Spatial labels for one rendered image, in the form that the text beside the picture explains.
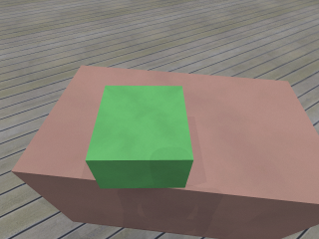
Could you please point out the carton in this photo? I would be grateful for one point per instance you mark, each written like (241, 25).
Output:
(141, 138)

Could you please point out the pedestal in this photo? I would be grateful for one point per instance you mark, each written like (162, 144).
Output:
(255, 170)

